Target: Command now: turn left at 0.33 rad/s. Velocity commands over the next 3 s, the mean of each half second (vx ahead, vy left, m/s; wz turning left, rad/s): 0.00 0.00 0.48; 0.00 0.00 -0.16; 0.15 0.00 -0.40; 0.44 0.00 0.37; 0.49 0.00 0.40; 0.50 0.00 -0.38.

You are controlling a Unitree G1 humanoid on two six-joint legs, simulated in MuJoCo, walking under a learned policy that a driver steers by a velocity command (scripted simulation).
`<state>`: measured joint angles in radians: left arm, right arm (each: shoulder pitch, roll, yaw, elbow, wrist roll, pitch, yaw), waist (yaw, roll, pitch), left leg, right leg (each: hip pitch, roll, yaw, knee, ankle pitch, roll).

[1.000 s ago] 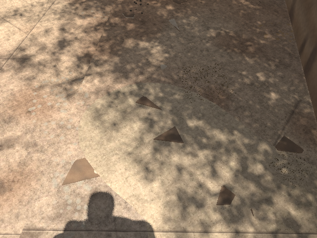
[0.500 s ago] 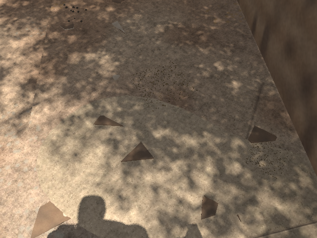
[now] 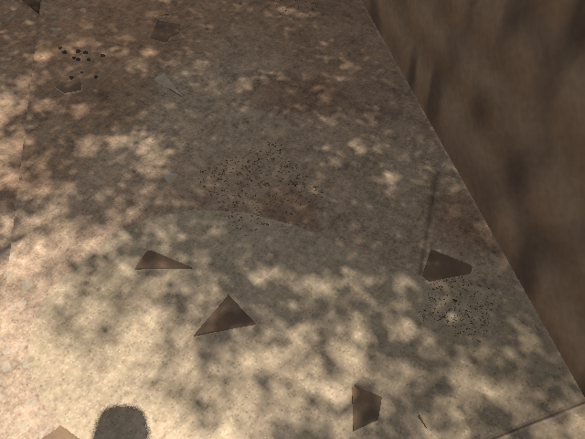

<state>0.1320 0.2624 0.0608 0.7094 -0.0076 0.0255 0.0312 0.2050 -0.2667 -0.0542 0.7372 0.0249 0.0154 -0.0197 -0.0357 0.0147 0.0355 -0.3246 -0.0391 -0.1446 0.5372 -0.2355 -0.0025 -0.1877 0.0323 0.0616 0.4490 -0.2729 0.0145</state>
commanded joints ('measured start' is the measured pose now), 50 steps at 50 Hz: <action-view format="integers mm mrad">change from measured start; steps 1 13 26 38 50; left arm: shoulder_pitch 84 -3 35 28 27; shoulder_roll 207 217 136 250 185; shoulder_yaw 69 67 43 40 48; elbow -36 -24 -6 -13 -103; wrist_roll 29 -14 5 -2 -6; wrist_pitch -3 -8 -15 -32 -2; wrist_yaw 5 11 8 -13 -9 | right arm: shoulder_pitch -25 -40 -63 -1 11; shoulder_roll -128 -133 -169 -145 -148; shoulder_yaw -36 -48 -37 -15 -50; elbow -95 -158 -195 -110 -144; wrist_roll -2 1 -28 -57 -52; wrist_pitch -28 26 -10 -28 -22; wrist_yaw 0 49 -7 5 -8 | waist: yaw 47 47 46 -28 9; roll -219 -192 106 -115 122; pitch -132 -92 -130 -54 -89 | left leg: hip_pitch -164 -36 164 62 236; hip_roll -12 43 217 54 475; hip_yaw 29 210 -147 29 -251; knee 123 111 -218 -78 -225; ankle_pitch -73 -78 258 -18 411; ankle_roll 12 -31 225 73 345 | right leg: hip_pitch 174 88 -348 -49 -432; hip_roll -282 -318 -55 -158 -49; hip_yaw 208 -2 2 101 26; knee -70 -19 583 36 696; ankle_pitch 438 504 -60 355 -370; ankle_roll -191 -185 70 -66 38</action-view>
